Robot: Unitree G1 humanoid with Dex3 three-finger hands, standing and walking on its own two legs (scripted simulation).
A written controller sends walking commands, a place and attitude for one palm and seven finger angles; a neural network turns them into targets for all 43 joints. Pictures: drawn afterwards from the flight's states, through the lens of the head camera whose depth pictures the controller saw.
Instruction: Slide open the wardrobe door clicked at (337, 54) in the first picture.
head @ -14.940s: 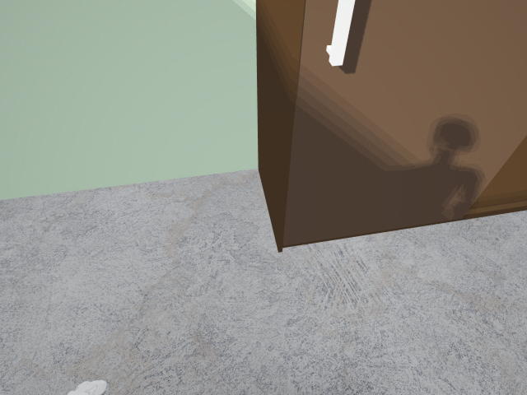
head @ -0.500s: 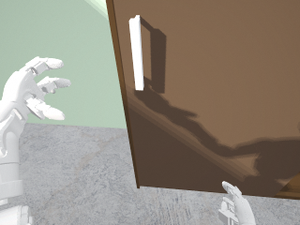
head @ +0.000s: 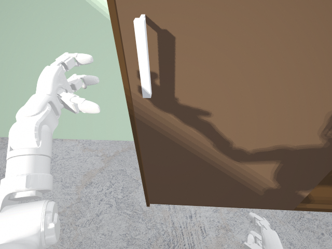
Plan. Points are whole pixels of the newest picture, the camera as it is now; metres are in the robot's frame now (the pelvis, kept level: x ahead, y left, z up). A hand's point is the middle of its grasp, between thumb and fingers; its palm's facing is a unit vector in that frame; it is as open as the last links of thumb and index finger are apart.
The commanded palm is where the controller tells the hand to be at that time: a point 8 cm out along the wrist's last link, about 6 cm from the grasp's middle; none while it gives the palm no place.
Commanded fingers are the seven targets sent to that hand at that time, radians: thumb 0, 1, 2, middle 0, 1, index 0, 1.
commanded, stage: move the hooked fingers beside the handle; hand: left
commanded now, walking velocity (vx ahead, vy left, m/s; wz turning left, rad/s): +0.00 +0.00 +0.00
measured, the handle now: (145, 58) +0.54 +0.10 +0.23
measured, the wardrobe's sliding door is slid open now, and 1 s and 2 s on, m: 0.00 0.00 0.00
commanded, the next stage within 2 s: feel for the door with the fingertips in 1.42 s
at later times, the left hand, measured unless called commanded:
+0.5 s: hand (112, 71) +0.45 +0.17 +0.24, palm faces +0.03 -1.00 +0.00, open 14.0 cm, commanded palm +0.43 +0.22 +0.24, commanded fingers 0.00 -0.50 0.30 -0.30 -1.20 -0.30 -1.20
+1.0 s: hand (114, 71) +0.47 +0.17 +0.23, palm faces +0.03 -1.00 +0.00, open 14.0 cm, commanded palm +0.45 +0.22 +0.24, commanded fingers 0.00 -0.50 0.30 -0.30 -1.20 -0.30 -1.20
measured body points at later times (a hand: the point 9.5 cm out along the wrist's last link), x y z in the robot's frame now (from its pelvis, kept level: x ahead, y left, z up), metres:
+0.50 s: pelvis +0.01 +0.00 +0.00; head +0.00 -0.02 +0.45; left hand +0.44 +0.22 +0.24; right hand +0.12 -0.26 -0.11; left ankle +0.05 +0.11 -0.74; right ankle -0.03 -0.10 -0.74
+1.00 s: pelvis +0.03 +0.00 +0.00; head +0.03 -0.02 +0.45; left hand +0.47 +0.23 +0.23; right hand +0.11 -0.27 -0.12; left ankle +0.06 +0.11 -0.74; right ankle -0.03 -0.10 -0.74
